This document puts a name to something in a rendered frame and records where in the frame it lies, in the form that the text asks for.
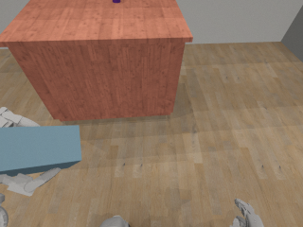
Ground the table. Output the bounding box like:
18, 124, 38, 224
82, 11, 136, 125
0, 0, 193, 122

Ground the robot left thigh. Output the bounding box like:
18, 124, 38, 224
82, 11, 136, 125
99, 217, 129, 227

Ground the robot left hand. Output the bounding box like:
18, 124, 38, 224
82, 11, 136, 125
0, 107, 61, 197

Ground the sponge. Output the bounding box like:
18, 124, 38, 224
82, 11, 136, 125
0, 125, 82, 177

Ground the robot right hand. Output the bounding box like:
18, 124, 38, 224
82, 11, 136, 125
229, 198, 264, 227

